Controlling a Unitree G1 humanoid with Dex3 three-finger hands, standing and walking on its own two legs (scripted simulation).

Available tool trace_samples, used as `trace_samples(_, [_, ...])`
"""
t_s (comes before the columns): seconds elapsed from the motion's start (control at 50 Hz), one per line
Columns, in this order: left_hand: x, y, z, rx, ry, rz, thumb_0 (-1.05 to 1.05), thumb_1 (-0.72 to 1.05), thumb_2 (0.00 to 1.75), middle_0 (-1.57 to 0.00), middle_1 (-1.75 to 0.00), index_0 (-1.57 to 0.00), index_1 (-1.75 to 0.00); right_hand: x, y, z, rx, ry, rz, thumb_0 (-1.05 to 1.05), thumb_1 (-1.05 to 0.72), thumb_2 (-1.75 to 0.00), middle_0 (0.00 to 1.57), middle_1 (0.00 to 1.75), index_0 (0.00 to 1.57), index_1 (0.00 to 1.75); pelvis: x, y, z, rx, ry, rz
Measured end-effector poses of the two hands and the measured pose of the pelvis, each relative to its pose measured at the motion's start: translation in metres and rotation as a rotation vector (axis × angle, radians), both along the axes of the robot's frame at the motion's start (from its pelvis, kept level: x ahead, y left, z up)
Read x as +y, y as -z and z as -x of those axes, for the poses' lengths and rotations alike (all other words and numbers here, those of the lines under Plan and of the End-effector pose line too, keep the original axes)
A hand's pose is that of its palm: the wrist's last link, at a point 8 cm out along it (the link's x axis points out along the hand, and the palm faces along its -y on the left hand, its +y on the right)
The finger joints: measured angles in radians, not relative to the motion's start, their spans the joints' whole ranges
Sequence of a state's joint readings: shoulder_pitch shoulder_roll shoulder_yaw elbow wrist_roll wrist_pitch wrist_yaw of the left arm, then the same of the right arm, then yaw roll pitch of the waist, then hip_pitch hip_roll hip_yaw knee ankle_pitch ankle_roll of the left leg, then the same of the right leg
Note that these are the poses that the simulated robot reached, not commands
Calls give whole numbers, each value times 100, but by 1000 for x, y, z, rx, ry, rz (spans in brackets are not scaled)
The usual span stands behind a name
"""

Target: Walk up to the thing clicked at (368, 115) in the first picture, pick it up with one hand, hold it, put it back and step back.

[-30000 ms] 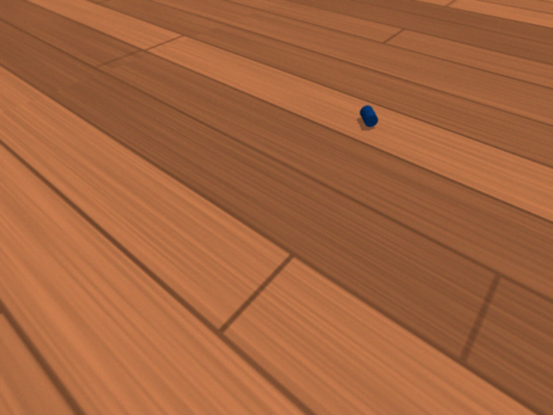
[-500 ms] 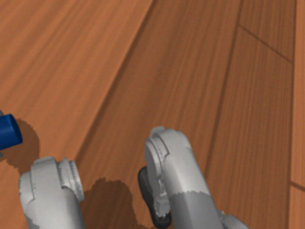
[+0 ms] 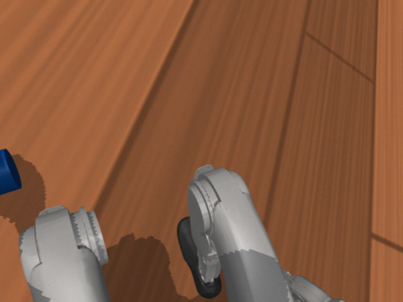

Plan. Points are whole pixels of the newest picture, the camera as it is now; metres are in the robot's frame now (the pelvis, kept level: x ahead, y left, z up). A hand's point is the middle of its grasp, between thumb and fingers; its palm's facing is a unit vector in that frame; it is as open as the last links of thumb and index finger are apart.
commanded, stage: open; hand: left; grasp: from above
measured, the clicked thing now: out of the picture +0.40 +0.31 -0.25
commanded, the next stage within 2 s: withdraw in 0.80 s
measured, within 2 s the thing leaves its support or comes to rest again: rests again in 1.32 s
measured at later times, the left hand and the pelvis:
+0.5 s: hand out of the picture +0.40 +0.31 -0.23, palm faces -0.42 -0.19 -0.89, open 12.8 cm; pelvis +0.00 +0.00 +0.00, yaw +0 degrees
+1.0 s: hand out of the picture +0.40 +0.31 -0.23, palm faces -0.39 -0.19 -0.90, open 13.1 cm; pelvis +0.00 +0.00 +0.00, yaw -1 degrees
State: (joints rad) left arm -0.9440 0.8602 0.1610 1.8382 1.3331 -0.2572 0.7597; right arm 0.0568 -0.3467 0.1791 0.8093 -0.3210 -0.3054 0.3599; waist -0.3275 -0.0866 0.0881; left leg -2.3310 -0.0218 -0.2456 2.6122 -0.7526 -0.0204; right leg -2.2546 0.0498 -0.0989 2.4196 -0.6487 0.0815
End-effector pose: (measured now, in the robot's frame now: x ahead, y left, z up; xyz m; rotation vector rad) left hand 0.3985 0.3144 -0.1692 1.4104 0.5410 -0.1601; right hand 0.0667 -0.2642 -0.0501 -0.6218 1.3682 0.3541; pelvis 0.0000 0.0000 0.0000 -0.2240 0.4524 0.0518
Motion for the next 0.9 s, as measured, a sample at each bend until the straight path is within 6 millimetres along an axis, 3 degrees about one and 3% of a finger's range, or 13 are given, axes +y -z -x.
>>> trace_samples(0.18, [0, 6, -2, -6, -12, -7, -1, -15, 69, -49, -68, -49, -69, 0, -3, 0, 0, -9, -7, 1, -90, -90, 20, 30, 20, 30, 0, 0, 1, -5, 1, 3])
trace_samples(0.46, [5, 6, -6, 8, -40, 1, 0, -30, 86, -28, -88, -27, -88, 3, -5, 12, 36, 13, -19, 1, -90, -90, 20, 30, 20, 30, 0, -2, 0, -1, 1, 9])
trace_samples(0.9, [2, 6, -5, -19, -10, -1, 0, -39, 105, -15, -108, -15, -108, 1, -10, 10, 11, 5, 13, 1, -90, -90, 20, 30, 20, 30, 2, -1, 3, -11, 5, 14])
